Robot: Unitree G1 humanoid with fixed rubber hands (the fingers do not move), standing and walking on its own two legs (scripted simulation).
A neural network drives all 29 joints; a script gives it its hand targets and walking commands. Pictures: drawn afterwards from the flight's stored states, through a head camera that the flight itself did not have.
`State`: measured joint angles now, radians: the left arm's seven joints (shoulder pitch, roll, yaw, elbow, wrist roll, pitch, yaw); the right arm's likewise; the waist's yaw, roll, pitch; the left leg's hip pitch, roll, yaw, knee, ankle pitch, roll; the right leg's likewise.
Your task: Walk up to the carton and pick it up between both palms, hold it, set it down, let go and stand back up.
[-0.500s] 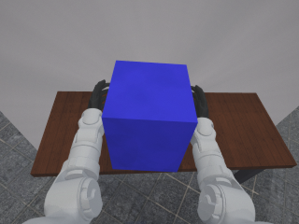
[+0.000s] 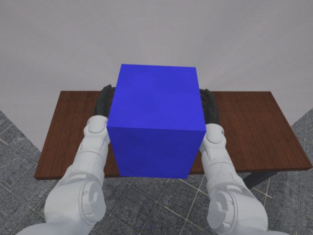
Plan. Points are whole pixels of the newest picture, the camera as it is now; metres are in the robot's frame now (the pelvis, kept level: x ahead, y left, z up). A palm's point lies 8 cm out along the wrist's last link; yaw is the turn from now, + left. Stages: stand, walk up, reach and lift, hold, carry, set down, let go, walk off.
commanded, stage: set down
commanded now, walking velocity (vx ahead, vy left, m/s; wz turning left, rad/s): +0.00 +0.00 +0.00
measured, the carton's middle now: (155, 124) +0.40 +0.01 +0.02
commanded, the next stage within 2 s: none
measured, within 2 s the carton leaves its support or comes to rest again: rests again in 0.44 s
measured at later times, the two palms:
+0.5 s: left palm (102, 114) +0.40 +0.16 +0.05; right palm (211, 122) +0.39 -0.13 +0.06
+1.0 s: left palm (103, 115) +0.40 +0.16 +0.05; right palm (211, 123) +0.39 -0.14 +0.05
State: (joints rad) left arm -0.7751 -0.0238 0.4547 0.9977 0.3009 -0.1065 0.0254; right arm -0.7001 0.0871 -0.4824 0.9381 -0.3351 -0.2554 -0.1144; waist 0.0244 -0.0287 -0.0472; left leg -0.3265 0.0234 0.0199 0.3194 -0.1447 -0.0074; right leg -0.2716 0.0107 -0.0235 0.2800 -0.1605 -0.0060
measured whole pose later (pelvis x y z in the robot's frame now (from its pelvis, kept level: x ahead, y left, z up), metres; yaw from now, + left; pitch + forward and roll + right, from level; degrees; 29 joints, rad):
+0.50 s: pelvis +0.00 +0.01 +0.00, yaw +0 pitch +8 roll -1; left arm -0.78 -0.08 0.52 0.94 0.39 -0.09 0.01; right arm -0.69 0.10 -0.60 0.92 -0.43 -0.28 -0.05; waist 0.03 -0.04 -0.02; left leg -0.31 0.02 0.04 0.34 -0.16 0.01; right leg -0.25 0.00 -0.02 0.29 -0.17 0.01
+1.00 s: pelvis +0.00 +0.01 +0.00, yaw +0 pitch +6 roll +0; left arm -0.77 -0.10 0.58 0.89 0.43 -0.12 -0.03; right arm -0.68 0.14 -0.63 0.86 -0.47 -0.30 -0.04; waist 0.03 -0.04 0.03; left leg -0.27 0.02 0.06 0.31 -0.15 0.00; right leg -0.23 -0.01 -0.03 0.29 -0.17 0.00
